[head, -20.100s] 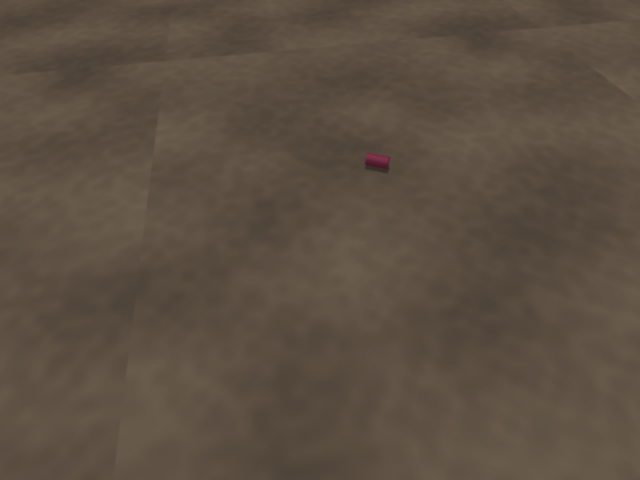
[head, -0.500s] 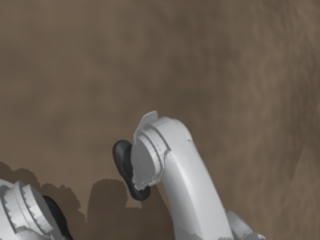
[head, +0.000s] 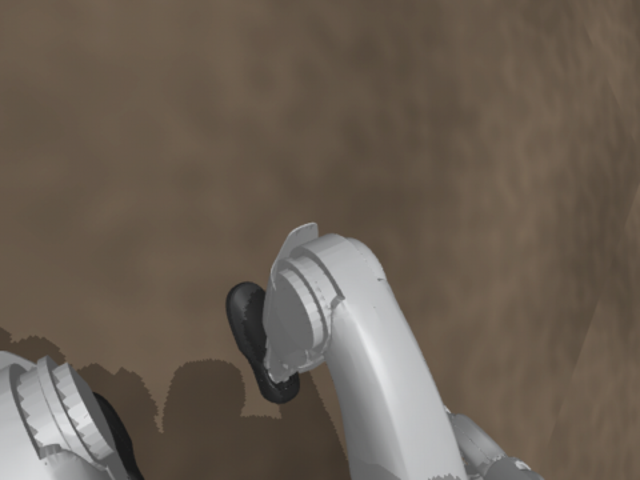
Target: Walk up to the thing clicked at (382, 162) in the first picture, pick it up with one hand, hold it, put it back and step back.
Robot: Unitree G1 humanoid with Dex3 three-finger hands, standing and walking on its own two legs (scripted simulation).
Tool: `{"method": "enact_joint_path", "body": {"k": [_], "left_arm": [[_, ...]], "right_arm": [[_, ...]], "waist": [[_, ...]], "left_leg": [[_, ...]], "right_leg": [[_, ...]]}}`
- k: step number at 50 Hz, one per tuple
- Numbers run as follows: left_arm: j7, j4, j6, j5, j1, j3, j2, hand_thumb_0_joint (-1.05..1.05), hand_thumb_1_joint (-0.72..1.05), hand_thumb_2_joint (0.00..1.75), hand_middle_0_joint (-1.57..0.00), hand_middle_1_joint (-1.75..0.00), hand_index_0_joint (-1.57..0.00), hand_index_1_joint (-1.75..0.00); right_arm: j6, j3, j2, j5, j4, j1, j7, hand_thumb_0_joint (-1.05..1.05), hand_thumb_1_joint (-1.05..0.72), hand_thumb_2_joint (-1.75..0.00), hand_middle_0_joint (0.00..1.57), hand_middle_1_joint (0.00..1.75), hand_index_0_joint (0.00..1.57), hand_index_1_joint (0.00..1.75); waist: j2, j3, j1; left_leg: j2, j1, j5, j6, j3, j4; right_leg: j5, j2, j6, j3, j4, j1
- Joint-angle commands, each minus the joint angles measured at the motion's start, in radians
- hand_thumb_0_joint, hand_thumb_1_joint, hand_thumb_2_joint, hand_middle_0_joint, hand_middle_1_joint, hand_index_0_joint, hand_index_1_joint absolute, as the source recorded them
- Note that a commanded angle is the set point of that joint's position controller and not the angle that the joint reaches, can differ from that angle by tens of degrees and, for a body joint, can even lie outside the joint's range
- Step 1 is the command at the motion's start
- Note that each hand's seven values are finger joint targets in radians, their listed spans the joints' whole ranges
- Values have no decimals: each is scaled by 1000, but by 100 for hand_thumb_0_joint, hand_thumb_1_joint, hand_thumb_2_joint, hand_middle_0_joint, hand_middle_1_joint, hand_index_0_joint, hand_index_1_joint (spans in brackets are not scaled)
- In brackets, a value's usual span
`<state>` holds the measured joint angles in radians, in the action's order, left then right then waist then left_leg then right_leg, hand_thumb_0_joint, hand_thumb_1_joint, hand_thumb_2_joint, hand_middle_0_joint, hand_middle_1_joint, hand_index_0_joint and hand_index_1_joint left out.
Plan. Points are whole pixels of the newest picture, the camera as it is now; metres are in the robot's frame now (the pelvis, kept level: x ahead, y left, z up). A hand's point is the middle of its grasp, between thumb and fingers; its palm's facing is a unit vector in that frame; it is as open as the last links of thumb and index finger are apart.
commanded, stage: close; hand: left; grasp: from above
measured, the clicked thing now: out of the picture +0.53 +0.32 -0.29
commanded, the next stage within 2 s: settle in 1.16 s
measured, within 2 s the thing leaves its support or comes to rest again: neither
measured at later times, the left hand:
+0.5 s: hand out of the picture +0.50 +0.31 -0.24, palm faces -0.48 -0.08 -0.88, open 11.4 cm
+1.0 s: hand out of the picture +0.51 +0.32 -0.24, palm faces -0.46 -0.09 -0.88, open 8.7 cm
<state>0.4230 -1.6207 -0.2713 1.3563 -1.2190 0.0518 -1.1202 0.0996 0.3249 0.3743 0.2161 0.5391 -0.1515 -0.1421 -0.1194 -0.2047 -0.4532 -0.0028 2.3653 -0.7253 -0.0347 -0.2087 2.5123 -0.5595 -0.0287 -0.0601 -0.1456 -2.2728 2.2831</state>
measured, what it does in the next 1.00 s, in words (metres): stands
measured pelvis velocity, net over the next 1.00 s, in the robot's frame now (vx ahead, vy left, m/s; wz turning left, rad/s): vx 0.00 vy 0.00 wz -0.01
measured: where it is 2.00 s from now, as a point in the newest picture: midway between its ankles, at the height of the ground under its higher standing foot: (200, 418)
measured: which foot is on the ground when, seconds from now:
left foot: down 0.00-1.00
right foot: down 0.00-1.00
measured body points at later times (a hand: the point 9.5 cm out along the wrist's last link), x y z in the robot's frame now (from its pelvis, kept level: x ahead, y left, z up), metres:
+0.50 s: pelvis +0.00 +0.00 +0.00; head +0.30 +0.11 +0.31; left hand +0.52 +0.31 -0.19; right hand +0.02 -0.27 -0.04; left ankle +0.06 +0.11 -0.28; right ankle +0.14 -0.13 -0.28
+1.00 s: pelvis +0.00 +0.00 +0.00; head +0.30 +0.12 +0.31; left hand +0.53 +0.32 -0.19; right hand +0.03 -0.26 -0.04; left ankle +0.06 +0.11 -0.28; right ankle +0.14 -0.13 -0.28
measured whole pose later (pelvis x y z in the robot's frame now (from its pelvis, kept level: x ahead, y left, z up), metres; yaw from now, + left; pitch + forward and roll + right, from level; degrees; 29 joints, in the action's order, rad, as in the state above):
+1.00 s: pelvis +0.00 +0.00 +0.00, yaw +0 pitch +31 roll -16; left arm 0.41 -1.58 -0.27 1.34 -1.20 0.05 -1.11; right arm 0.07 0.33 0.37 0.21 0.53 -0.15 -0.13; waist -0.11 -0.20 -0.45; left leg 0.00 2.36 -0.72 -0.04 -0.21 2.51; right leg -0.55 -0.03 -0.06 -0.15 -2.26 2.28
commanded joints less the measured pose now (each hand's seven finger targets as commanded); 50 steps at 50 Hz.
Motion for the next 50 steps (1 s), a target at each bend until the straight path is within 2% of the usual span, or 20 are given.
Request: {"method": "enact_joint_path", "body": {"k": [1, 4, 6, 9, 11, 12, 13, 18, 20, 22, 25, 28, 29, 32, 36, 40, 42, 45, 47, 50], "left_arm": [[37, 164, -7, -15, -282, 37, -236, 0, -24, 82, -28, -79, -27, -80], [22, 129, 1, -12, -239, 13, -190, 0, -21, 78, -29, -77, -29, -77], [21, 129, -3, -18, -250, 22, -215, 0, -19, 77, -31, -77, -31, -77], [12, 139, -7, -25, -235, 23, -211, 0, -17, 76, -33, -75, -33, -75], [8, 160, -14, -17, -232, 29, -219, 0, -13, 73, -35, -74, -35, -73], [11, 184, -21, -23, -250, 29, -237, 0, -12, 71, -34, -74, -35, -73], [14, 194, -23, -19, -257, 43, -249, 0, -12, 73, -36, -72, -36, -72], [27, 163, -25, -16, -234, 38, -237, 0, -6, 68, -39, -70, -40, -69], [32, 144, -25, -13, -242, 9, -204, 0, -4, 68, -42, -67, -42, -67], [33, 120, -17, -14, -223, 14, -205, 0, -1, 66, -43, -67, -44, -66], [37, 156, -11, -11, -247, 38, -247, 0, -1, 64, -45, -64, -46, -63], [33, 222, -10, -20, -291, 6, -212, 0, 3, 62, -47, -63, -48, -62], [35, 134, -1, -25, -243, 17, -213, 0, 4, 59, -47, -63, -49, -61], [26, 123, 4, -28, -223, 19, -201, 0, 9, 58, -50, -62, -52, -60], [22, 154, 5, -22, -233, 24, -214, 0, 14, 55, -55, -59, -57, -57], [8, 118, 3, -28, -198, 24, -196, 0, 23, 52, -60, -58, -63, -55], [10, 163, 1, -23, -211, 38, -220, 0, 27, 54, -63, -59, -66, -55], [6, 139, 2, -20, -204, 10, -191, 0, 33, 52, -67, -59, -71, -55], [7, 132, 3, -21, -202, 13, -193, 0, 37, 49, -68, -60, -73, -55], [0, 85, 7, -23, -165, 8, -164, 0, 42, 46, -71, -58, -76, -52]], "right_arm": [[-19, -107, 344, 2, 37, -228, 20, 0, -89, -90, 20, 30, 20, 30], [-23, -103, 342, 5, 41, -233, 17, 0, -89, -90, 20, 30, 20, 30], [-29, -95, 339, 3, 29, -231, 19, 0, -89, -90, 20, 30, 20, 30], [-33, -103, 350, 5, 32, -231, 21, 0, -89, -90, 20, 30, 20, 30], [-39, -90, 339, 7, 30, -237, 20, 0, -89, -90, 20, 30, 20, 30], [-40, -99, 342, 4, 18, -229, 23, 0, -89, -90, 20, 30, 20, 30], [-41, -99, 346, 6, 21, -242, 23, 0, -89, -90, 20, 30, 20, 30], [-40, -93, 339, 6, 30, -241, 27, 0, -89, -90, 20, 30, 20, 30], [-36, -95, 337, 6, 24, -230, 29, 0, -89, -90, 20, 30, 20, 30], [-32, -95, 339, 4, 32, -228, 29, 0, -89, -90, 20, 30, 20, 30], [-29, -97, 344, 4, 28, -228, 32, 0, -89, -90, 20, 30, 20, 30], [-21, -99, 327, -1, 19, -220, 31, 0, -89, -90, 20, 30, 20, 30], [-22, -102, 333, 0, 35, -229, 32, 0, -89, -90, 20, 30, 20, 30], [-20, -106, 345, -1, 37, -237, 30, 0, -89, -90, 20, 30, 20, 30], [-27, -109, 341, -4, 28, -223, 30, 0, -89, -90, 20, 30, 20, 30], [-30, -96, 336, -2, 26, -219, 26, 0, -89, -90, 20, 30, 20, 30], [-36, -105, 341, -1, 24, -225, 28, 0, -89, -90, 20, 30, 20, 30], [-42, -105, 333, 0, 27, -220, 26, 0, -89, -90, 20, 30, 20, 30], [-43, -104, 330, -3, 22, -217, 27, 0, -89, -90, 20, 30, 20, 30], [-48, -85, 323, 0, 26, -218, 24, 0, -89, -90, 20, 30, 20, 30]], "waist": [[587, 716, -71], [611, 672, -79], [571, 693, -79], [585, 649, -68], [586, 679, -74], [581, 707, -58], [585, 705, -68], [583, 683, -70], [565, 662, -76], [551, 623, -73], [561, 666, -58], [595, 720, -62], [554, 703, -65], [559, 662, -70], [573, 683, -51], [545, 642, -67], [582, 684, -49], [568, 679, -58], [568, 677, -50], [547, 630, -67]], "left_leg": [[32, -551, 317, 40, 43, -269], [36, -586, 356, 49, 38, -263], [30, -538, 323, 39, 47, -264], [31, -528, 300, 43, 43, -265], [33, -562, 343, 46, 41, -267], [30, -545, 322, 40, 50, -264], [30, -544, 325, 39, 50, -264], [31, -550, 323, 38, 51, -262], [26, -520, 290, 34, 57, -260], [28, -494, 258, 32, 55, -269], [28, -507, 261, 32, 56, -268], [31, -537, 291, 32, 67, -266], [27, -500, 273, 28, 64, -264], [31, -517, 269, 38, 44, -276], [30, -526, 284, 42, 41, -280], [29, -497, 286, 41, 42, -268], [32, -552, 317, 46, 38, -276], [28, -536, 305, 39, 48, -272], [28, -535, 296, 39, 46, -280], [30, -516, 323, 45, 35, -277]], "right_leg": [[205, 39, 89, -95, 165, -411], [211, 38, 94, -96, 151, -365], [208, 42, 91, -94, 167, -419], [180, 38, 95, -98, 168, -381], [210, 37, 92, -95, 162, -404], [203, 45, 95, -93, 167, -437], [211, 40, 93, -92, 166, -438], [202, 45, 92, -95, 164, -412], [187, 49, 93, -95, 171, -405], [160, 46, 90, -96, 173, -379], [166, 45, 91, -95, 179, -401], [200, 51, 90, -90, 173, -435], [188, 51, 88, -95, 177, -441], [170, 43, 91, -100, 169, -388], [177, 41, 97, -99, 167, -389], [175, 39, 96, -99, 172, -384], [190, 37, 97, -95, 170, -390], [190, 45, 94, -95, 171, -401], [182, 46, 94, -98, 169, -396], [192, 39, 92, -103, 169, -372]]}}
